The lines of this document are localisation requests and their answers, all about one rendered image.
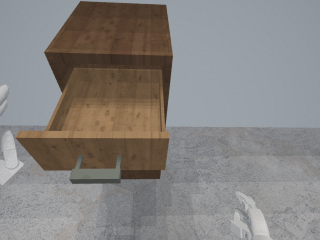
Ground drawer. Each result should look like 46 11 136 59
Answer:
15 67 170 171

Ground handle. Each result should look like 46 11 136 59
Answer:
69 155 122 184

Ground cabinet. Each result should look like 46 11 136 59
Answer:
44 1 173 180

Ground left robot hand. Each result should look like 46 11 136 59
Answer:
0 84 24 186

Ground right robot hand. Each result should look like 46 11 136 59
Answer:
230 191 270 240

